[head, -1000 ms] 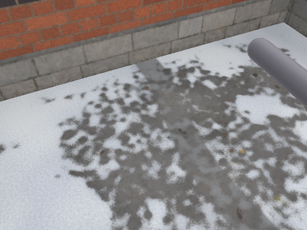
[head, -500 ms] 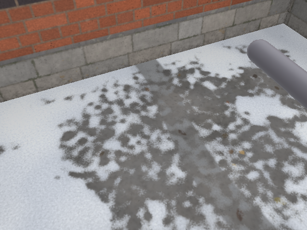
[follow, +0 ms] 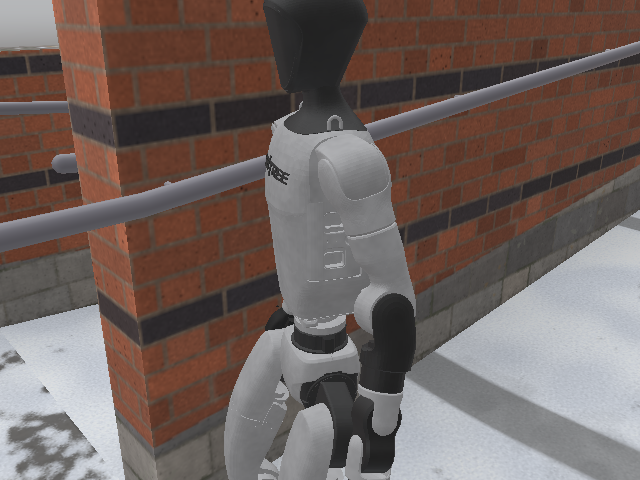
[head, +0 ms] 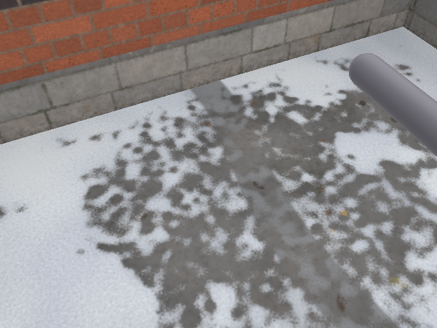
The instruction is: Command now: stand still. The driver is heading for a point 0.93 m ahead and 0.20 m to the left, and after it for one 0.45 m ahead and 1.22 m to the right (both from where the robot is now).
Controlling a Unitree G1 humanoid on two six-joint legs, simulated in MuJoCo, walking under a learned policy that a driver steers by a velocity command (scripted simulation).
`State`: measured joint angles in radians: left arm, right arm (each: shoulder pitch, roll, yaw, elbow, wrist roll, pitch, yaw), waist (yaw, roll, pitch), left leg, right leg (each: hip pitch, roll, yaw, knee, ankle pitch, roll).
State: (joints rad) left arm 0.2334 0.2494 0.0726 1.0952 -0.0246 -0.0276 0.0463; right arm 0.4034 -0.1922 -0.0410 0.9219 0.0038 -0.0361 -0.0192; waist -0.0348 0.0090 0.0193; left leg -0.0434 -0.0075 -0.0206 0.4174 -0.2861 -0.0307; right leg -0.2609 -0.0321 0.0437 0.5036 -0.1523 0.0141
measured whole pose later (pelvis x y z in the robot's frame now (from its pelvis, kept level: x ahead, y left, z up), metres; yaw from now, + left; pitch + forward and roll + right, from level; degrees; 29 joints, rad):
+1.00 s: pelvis +0.00 +0.00 +0.00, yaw +0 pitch -1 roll +0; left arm 0.22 0.25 0.07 1.08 -0.02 0.00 0.05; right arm 0.40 -0.19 -0.04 0.94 0.00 -0.04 -0.01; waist -0.03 0.00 0.01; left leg -0.05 -0.01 -0.01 0.43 -0.28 -0.03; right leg -0.26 -0.04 0.05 0.49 -0.14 0.02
